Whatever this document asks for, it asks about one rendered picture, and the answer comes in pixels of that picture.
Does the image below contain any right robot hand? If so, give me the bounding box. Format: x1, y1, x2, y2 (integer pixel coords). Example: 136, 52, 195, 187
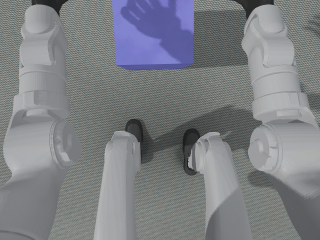
230, 0, 274, 20

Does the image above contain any left robot forearm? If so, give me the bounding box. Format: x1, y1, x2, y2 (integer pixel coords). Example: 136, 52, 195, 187
3, 4, 70, 169

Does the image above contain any carton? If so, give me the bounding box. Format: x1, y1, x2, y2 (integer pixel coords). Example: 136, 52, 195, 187
112, 0, 194, 71

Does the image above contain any right robot shin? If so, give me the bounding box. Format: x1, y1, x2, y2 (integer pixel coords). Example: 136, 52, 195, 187
188, 132, 232, 172

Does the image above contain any left robot upper arm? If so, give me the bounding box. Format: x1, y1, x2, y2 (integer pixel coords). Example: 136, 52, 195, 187
0, 119, 82, 240

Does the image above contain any robot right foot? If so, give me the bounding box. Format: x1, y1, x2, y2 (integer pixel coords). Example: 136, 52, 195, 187
182, 128, 200, 176

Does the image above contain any right robot forearm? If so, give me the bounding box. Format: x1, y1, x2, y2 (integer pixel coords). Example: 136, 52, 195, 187
241, 4, 320, 131

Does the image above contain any left robot hand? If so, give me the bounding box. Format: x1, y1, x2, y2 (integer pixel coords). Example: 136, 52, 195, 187
31, 0, 68, 16

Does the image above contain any right robot upper arm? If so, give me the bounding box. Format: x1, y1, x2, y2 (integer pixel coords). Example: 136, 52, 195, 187
247, 123, 320, 240

